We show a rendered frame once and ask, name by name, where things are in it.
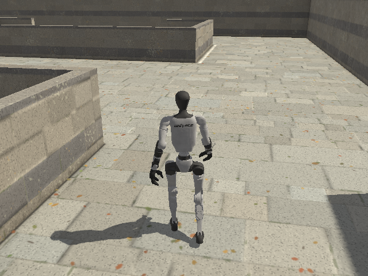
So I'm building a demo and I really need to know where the robot right foot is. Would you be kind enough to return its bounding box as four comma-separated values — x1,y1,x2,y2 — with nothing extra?
195,231,204,244

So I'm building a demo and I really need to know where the robot left hand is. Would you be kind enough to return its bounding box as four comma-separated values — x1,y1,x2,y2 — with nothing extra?
149,169,163,186

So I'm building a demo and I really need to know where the right robot forearm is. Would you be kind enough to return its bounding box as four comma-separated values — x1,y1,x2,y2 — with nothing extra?
204,137,212,154

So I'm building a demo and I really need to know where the robot right hand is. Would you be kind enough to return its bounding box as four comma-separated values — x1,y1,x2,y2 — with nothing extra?
199,151,212,161

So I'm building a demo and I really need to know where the robot left upper arm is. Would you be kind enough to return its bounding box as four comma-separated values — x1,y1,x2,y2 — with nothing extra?
158,116,171,149

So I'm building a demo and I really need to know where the robot right upper arm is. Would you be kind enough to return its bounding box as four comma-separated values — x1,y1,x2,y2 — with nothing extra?
195,115,210,145

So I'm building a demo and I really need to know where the left robot forearm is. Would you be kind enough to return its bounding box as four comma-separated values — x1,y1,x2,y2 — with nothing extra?
151,141,163,170

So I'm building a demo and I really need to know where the right robot thigh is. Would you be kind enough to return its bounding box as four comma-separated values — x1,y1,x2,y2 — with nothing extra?
192,161,204,205

